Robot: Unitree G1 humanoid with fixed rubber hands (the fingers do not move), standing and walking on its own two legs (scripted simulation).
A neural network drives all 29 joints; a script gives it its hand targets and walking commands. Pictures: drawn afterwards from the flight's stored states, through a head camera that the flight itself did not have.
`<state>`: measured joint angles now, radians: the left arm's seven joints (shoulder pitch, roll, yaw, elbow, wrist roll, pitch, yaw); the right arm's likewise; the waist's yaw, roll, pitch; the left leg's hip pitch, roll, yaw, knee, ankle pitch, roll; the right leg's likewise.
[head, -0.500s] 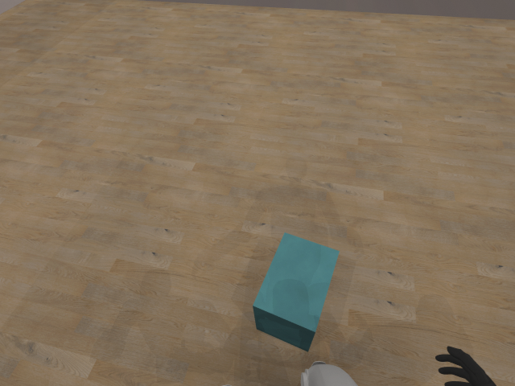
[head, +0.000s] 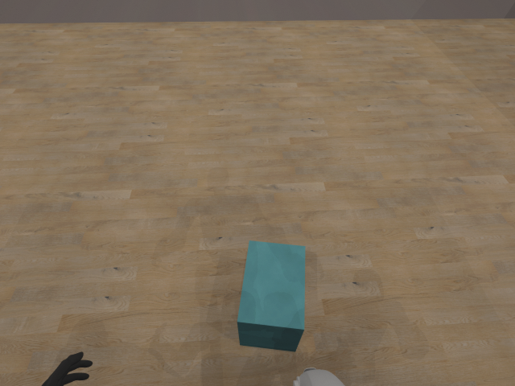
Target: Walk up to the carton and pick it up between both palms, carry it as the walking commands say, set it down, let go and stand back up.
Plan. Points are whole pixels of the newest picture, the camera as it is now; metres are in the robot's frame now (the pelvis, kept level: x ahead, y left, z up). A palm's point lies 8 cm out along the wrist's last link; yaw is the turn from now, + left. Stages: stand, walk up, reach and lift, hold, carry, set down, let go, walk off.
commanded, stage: walk up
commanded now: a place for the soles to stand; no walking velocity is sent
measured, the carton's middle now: (272, 296) +0.51 -0.05 -0.61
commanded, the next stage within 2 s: reach and lift in 1.32 s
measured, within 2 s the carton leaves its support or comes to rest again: neither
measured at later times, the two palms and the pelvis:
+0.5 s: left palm out of the picture +0.16 +0.30 -0.09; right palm out of the picture +0.07 -0.33 -0.08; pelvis +0.02 +0.00 +0.01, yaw -8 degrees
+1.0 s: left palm (84, 364) +0.19 +0.28 -0.07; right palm out of the picture +0.07 -0.33 -0.07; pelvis +0.01 +0.00 +0.03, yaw -11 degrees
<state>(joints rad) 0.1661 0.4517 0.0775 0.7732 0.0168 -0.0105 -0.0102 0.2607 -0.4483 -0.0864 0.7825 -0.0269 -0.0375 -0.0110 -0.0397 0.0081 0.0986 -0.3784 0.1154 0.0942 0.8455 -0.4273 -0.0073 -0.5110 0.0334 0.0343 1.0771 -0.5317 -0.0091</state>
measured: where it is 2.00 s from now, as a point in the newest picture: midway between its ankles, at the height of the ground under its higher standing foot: outside the picture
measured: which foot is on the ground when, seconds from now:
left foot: down 0.00-1.00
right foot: up 0.00-0.08, down 0.10-1.00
